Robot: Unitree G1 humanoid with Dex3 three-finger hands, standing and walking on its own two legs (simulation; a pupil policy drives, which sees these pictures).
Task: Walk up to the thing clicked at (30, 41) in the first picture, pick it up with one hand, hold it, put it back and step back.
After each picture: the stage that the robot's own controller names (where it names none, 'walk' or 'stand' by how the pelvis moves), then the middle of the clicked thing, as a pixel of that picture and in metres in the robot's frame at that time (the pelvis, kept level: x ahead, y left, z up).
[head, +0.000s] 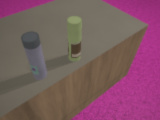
stand; (35, 58) +0.52 +0.22 -0.03
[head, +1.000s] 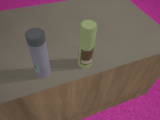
rise first; (39, 56) +0.49 +0.21 -0.02
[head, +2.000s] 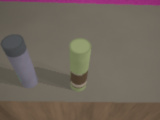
stand; (22, 64) +0.42 +0.24 +0.00
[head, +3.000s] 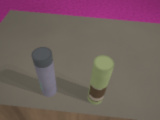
stand; (46, 74) +0.42 +0.16 -0.03
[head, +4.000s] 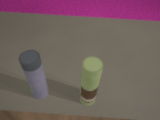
stand; (36, 77) +0.40 +0.19 -0.04
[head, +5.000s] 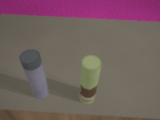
stand; (36, 77) +0.41 +0.20 -0.04
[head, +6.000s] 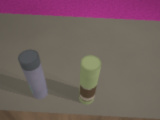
stand; (35, 77) +0.41 +0.20 -0.04
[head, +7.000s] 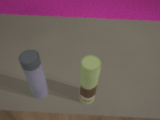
stand; (36, 77) +0.41 +0.20 -0.04
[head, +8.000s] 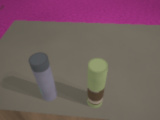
rise first; (44, 79) +0.41 +0.19 -0.03
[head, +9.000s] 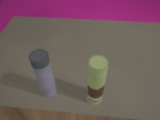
go down; (44, 76) +0.42 +0.19 -0.03
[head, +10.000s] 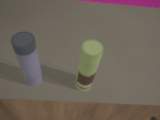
go down; (29, 63) +0.44 +0.17 -0.01
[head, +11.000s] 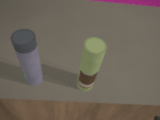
go down; (30, 61) +0.44 +0.18 +0.01
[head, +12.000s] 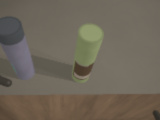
close in; (18, 53) +0.43 +0.19 +0.04
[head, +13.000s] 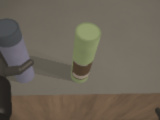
close; (17, 56) +0.43 +0.19 +0.04
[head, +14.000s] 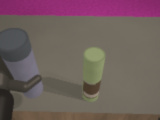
lift; (24, 69) +0.33 +0.17 +0.15
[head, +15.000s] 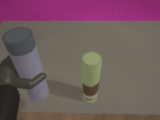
hold; (30, 69) +0.33 +0.16 +0.14
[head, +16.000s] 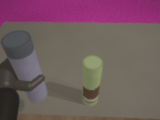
hold; (29, 71) +0.33 +0.17 +0.13
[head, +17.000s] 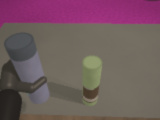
crouch; (31, 73) +0.33 +0.16 +0.13
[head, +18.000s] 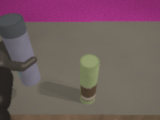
crouch; (22, 54) +0.39 +0.19 +0.15
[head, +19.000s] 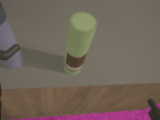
lower; (3, 40) +0.47 +0.20 +0.05
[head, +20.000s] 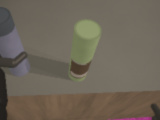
lower; (10, 47) +0.45 +0.19 +0.05
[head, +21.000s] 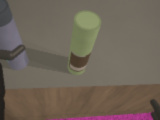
lower; (8, 40) +0.47 +0.19 +0.06
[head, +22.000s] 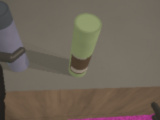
lower; (9, 42) +0.46 +0.19 +0.06
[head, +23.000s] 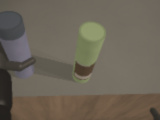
open; (18, 50) +0.44 +0.18 +0.05
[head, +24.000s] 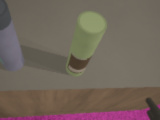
sink last; (4, 41) +0.44 +0.19 +0.06
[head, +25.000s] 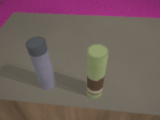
sink last; (43, 66) +0.45 +0.19 +0.02
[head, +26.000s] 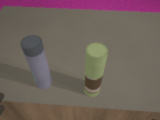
stand; (38, 65) +0.44 +0.19 +0.01
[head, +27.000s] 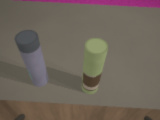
stand; (34, 62) +0.43 +0.19 +0.03
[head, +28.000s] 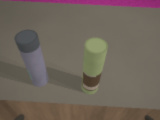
stand; (34, 62) +0.43 +0.19 +0.03
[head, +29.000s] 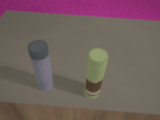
stand; (42, 68) +0.44 +0.18 -0.02
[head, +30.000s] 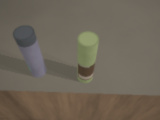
walk; (32, 55) +0.47 +0.21 -0.02
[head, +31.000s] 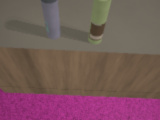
walk; (51, 15) +0.67 +0.15 -0.01
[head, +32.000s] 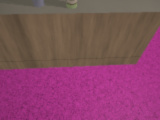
walk; out of the picture +0.98 +0.30 -0.01
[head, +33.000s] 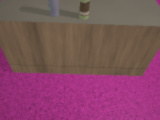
stand; out of the picture +1.04 +0.21 -0.03
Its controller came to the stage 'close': yes
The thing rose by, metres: 0.20
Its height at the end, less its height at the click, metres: +0.00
